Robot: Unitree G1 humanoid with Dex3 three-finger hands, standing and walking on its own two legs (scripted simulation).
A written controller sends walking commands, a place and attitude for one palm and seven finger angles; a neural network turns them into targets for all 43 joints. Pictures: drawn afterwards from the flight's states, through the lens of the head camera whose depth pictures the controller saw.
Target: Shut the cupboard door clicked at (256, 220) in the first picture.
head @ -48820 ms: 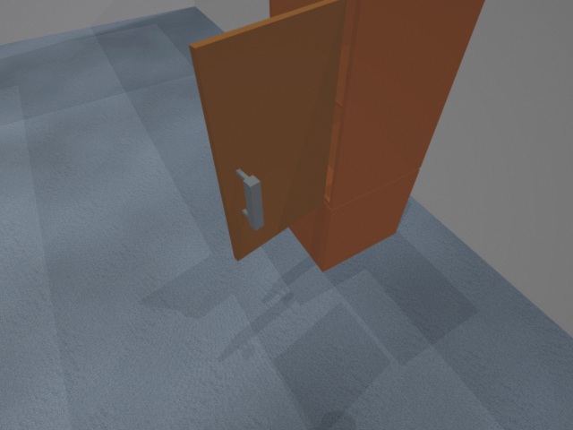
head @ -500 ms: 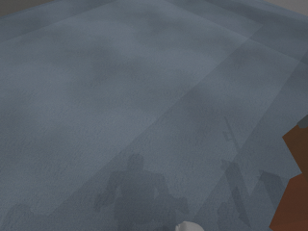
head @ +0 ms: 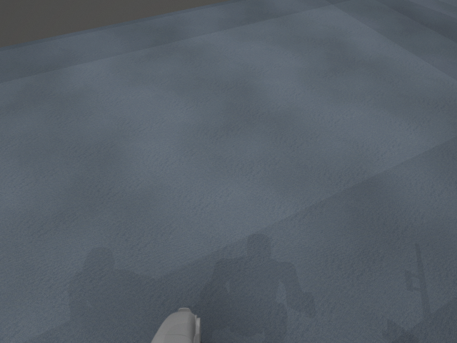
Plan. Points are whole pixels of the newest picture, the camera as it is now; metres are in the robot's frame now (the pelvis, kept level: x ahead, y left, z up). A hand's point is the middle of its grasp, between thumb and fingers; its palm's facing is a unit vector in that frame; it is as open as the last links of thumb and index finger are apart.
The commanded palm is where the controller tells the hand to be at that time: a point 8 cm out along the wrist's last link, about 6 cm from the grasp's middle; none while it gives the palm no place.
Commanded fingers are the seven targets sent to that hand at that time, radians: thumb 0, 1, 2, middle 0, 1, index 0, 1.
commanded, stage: walk to a spot facing it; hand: left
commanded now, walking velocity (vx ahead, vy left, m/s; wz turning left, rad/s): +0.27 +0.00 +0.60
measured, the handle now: out of the picture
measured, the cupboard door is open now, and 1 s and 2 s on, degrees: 47 47 47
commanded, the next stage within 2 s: turn to face it in 0.22 s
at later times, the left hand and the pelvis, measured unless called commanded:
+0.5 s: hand (112, 284) +0.24 +0.27 -0.16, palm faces +0.23 -0.95 -0.21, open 7.3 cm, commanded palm none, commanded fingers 0.00 0.90 0.90 -0.20 -0.30 -0.20 -0.30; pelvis +0.17 +0.05 +0.00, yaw +11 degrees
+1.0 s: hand (136, 250) +0.32 +0.24 -0.17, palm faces +0.00 -0.97 -0.23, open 7.3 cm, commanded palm none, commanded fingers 0.00 0.90 0.90 -0.20 -0.30 -0.20 -0.30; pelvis +0.27 +0.05 +0.00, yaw -5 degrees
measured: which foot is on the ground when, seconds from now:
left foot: up 0.00-0.14, down 0.16-0.68, up 0.70-1.00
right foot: down 0.00-0.16, up 0.18-0.64, down 0.66-1.00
